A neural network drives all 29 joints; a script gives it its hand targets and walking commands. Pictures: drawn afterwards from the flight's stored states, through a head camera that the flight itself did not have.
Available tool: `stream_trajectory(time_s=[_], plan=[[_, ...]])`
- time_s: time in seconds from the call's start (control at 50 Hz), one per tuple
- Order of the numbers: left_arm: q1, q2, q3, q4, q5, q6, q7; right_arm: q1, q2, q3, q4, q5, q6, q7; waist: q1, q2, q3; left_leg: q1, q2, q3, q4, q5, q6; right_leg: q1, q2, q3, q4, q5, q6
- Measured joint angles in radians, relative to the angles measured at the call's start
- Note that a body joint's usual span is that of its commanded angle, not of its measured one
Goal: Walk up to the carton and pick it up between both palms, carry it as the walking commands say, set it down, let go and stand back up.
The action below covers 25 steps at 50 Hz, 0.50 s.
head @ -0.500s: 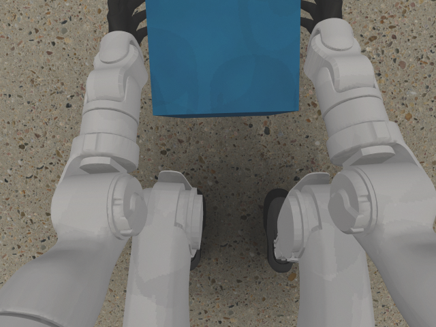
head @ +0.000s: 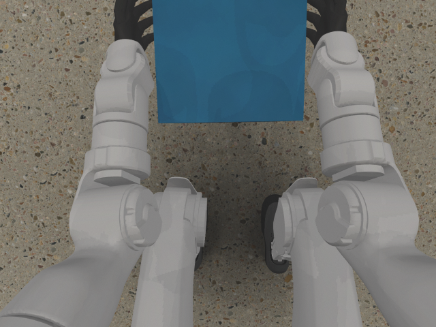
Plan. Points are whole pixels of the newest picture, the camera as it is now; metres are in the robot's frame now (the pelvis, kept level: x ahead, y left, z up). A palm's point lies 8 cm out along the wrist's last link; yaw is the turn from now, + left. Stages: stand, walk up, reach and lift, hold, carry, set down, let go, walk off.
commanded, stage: reach and lift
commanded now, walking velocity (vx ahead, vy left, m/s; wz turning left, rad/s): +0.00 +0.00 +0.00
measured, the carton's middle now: (227, 55) +0.53 +0.02 -0.18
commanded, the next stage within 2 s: none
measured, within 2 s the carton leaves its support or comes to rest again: neither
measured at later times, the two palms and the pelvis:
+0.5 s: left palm (106, 37) +0.50 +0.16 -0.03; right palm (356, 24) +0.51 -0.12 -0.02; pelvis -0.01 +0.00 +0.05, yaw +0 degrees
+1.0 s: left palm (72, 24) +0.48 +0.16 +0.05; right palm (402, 9) +0.49 -0.12 +0.05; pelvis +0.00 +0.00 +0.10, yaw +0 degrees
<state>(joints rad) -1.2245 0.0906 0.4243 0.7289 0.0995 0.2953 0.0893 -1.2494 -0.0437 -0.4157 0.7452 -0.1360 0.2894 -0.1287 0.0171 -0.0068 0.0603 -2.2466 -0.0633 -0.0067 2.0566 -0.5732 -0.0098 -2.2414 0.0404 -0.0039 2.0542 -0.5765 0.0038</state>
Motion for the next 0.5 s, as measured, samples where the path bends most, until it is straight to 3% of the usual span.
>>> stream_trajectory(time_s=[0.18, 0.5], plan=[[0.054, -0.028, 0.006, -0.037, 0.015, 0.013, -0.006, 0.06, 0.027, -0.01, -0.053, 0.0, 0.023, 0.004, 0.002, -0.003, -0.06, 0.035, 0.003, -0.003, -0.057, 0.007, -0.001, 0.032, 0.007, 0.004, -0.058, 0.011, 0.002], [0.096, -0.064, 0.071, -0.032, 0.104, 0.05, -0.039, 0.094, 0.078, -0.074, -0.042, -0.092, 0.055, 0.023, 0.004, -0.012, -0.155, 0.115, 0.002, -0.015, -0.18, 0.049, -0.009, 0.109, 0.009, 0.004, -0.179, 0.053, -0.006]])
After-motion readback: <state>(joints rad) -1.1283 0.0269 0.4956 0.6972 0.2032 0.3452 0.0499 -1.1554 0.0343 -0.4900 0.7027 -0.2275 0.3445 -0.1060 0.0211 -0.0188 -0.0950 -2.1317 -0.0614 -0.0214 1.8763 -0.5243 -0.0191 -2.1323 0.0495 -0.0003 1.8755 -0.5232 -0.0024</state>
